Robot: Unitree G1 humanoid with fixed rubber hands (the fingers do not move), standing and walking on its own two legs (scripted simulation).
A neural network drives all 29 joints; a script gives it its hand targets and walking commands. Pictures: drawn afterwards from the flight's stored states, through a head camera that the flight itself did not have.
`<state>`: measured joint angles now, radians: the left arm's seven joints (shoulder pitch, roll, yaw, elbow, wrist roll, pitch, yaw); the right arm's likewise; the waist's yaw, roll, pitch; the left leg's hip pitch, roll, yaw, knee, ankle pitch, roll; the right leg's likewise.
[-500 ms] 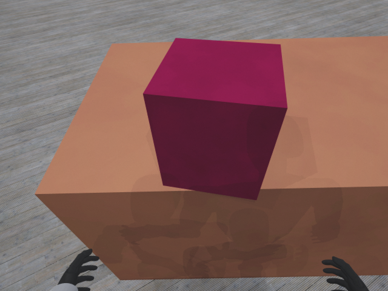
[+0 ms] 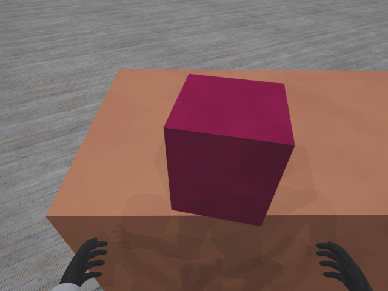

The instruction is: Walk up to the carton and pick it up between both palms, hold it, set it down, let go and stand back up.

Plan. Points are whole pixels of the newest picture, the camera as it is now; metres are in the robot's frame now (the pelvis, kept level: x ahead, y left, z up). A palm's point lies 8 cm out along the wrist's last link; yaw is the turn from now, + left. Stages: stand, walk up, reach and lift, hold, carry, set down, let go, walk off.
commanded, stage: reach and lift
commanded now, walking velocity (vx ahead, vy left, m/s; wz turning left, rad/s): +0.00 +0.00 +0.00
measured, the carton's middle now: (224, 149) +0.40 -0.05 +0.11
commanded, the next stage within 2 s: none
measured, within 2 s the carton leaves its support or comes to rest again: neither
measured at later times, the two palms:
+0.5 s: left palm (78, 260) +0.18 +0.22 +0.06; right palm (358, 265) +0.16 -0.24 +0.07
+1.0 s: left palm (88, 217) +0.22 +0.20 +0.12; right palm (355, 236) +0.18 -0.22 +0.13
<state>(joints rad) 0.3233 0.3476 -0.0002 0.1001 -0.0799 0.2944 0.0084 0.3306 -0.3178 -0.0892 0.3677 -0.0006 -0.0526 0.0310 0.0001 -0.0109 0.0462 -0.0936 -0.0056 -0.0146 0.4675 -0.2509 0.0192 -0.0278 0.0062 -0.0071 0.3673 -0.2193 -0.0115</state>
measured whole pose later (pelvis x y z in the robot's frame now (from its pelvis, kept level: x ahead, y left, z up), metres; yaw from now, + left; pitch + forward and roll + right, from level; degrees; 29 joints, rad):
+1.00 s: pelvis -0.01 +0.00 +0.00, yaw +0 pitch -9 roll -2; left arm 0.12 0.35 0.00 -0.37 -0.24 0.57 0.01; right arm 0.33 -0.24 -0.09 -0.46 0.20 0.46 -0.15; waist 0.00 -0.01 0.05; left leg -0.05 -0.01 -0.01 0.44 -0.22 0.02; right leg 0.01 0.01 -0.01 0.34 -0.19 -0.01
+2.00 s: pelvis -0.01 +0.00 +0.00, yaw +0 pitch -8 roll -2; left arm -0.71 0.35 0.03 0.16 -0.24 0.81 0.00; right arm -0.54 -0.24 -0.09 0.19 0.26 0.57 -0.19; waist -0.04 -0.01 0.05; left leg -0.07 -0.01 -0.01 0.44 -0.23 0.02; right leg 0.00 0.01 -0.01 0.34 -0.19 0.00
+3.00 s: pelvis +0.00 +0.00 +0.00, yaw +0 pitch -4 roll -2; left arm -0.79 0.37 0.03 0.64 -0.22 0.38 0.00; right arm -0.73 -0.26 -0.13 0.72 0.26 0.29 -0.14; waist -0.06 -0.01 0.05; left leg -0.13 0.00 -0.01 0.44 -0.23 0.02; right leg -0.06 0.01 -0.01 0.33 -0.19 0.01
